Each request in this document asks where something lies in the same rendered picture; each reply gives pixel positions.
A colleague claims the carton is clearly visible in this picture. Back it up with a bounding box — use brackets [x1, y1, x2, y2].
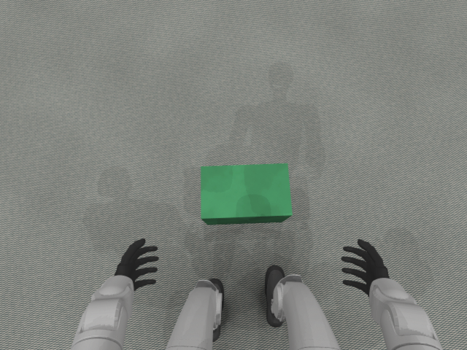
[201, 163, 293, 225]

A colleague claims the robot right foot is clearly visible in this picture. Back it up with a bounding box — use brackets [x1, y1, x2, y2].
[265, 265, 285, 327]

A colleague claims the robot right hand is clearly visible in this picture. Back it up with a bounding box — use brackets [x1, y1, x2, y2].
[341, 239, 390, 297]

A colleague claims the robot right shin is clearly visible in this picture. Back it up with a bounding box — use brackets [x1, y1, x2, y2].
[271, 274, 303, 319]

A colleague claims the right robot forearm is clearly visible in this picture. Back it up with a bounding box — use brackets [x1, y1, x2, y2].
[369, 278, 443, 350]

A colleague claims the robot left hand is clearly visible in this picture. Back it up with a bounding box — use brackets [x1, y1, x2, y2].
[114, 238, 159, 291]

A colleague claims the left robot forearm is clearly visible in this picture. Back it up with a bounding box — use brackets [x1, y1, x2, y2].
[71, 275, 134, 350]

